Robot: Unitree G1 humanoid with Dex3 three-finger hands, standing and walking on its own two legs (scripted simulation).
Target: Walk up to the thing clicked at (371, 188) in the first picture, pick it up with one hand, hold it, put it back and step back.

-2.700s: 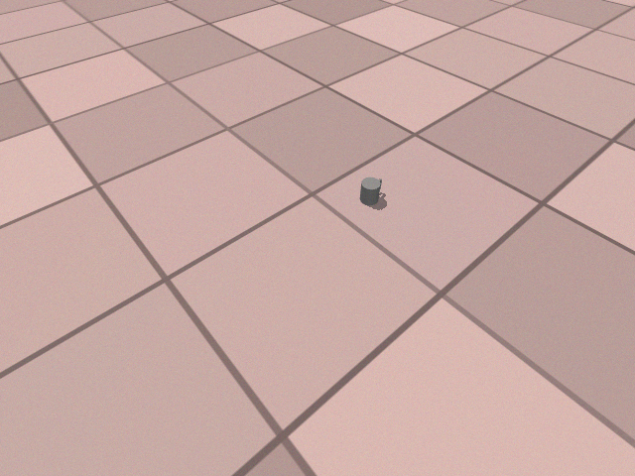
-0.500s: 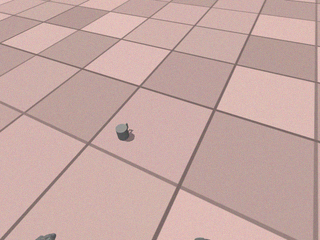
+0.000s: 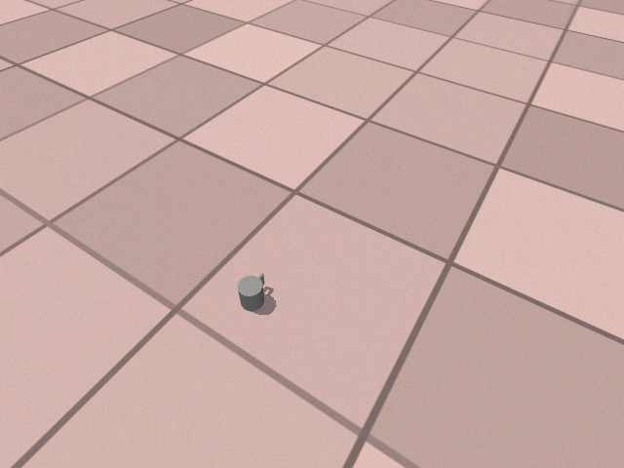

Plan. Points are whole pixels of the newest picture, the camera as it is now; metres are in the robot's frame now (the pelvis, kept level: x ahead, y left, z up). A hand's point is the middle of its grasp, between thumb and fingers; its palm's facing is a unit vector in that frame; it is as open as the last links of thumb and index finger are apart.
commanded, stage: walk up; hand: left
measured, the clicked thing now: (254, 290) +0.83 +0.23 -0.70
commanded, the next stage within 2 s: none
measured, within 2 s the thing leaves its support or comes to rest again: neither
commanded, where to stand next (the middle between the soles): +0.42 +0.00 m, yaw -1 degrees
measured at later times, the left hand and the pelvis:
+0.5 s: hand (165, 378) +0.28 +0.24 -0.10, palm faces -0.04 -0.91 -0.42, open 7.4 cm; pelvis +0.18 -0.03 +0.01, yaw -1 degrees
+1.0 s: hand (159, 332) +0.37 +0.29 -0.15, palm faces -0.04 -0.93 -0.35, open 7.4 cm; pelvis +0.32 +0.02 +0.01, yaw +0 degrees
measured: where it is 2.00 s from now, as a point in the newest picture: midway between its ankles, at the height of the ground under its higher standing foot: (313, 433)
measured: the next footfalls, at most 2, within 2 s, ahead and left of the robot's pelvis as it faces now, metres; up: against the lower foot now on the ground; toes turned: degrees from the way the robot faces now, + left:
right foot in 0.38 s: +0.29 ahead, -0.15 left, +0.00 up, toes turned -6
left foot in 0.80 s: +0.40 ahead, +0.13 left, +0.00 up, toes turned +2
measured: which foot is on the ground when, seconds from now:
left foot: down 0.00-0.40, up 0.42-0.78, down 0.80-1.00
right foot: up 0.00-0.36, down 0.38-0.82, up 0.84-1.00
